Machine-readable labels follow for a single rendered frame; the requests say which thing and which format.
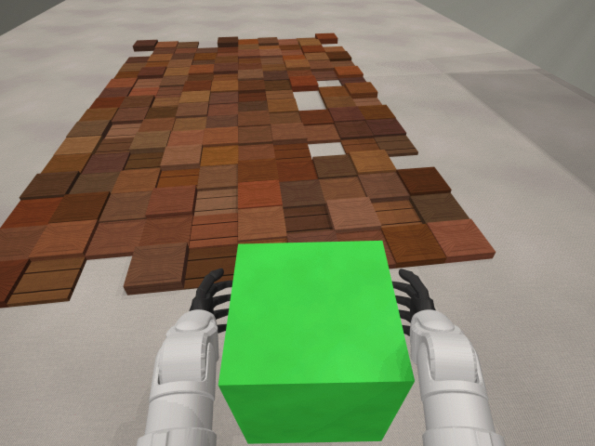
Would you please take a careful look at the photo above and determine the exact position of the robot left hand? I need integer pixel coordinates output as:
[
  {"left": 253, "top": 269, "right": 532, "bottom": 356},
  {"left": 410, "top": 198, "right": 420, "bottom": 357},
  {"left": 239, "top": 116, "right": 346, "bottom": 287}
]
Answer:
[{"left": 189, "top": 269, "right": 232, "bottom": 334}]

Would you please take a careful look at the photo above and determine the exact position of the left robot forearm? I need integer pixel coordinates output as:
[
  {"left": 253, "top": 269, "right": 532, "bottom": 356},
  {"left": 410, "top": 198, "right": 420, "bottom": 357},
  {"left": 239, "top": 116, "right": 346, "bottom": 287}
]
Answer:
[{"left": 137, "top": 309, "right": 219, "bottom": 446}]

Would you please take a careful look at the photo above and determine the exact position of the robot right hand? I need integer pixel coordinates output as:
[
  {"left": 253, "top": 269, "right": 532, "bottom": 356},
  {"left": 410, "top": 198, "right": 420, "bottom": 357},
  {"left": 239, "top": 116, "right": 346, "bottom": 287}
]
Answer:
[{"left": 392, "top": 269, "right": 436, "bottom": 336}]

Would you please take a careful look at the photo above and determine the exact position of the carton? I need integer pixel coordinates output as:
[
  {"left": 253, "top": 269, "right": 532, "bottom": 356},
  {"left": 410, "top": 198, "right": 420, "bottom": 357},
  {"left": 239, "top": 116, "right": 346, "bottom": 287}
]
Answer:
[{"left": 218, "top": 241, "right": 415, "bottom": 444}]

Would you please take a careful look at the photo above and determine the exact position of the right robot forearm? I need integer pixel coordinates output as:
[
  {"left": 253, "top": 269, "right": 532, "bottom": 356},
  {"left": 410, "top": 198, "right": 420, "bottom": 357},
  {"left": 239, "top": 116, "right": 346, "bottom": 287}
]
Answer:
[{"left": 410, "top": 309, "right": 506, "bottom": 446}]

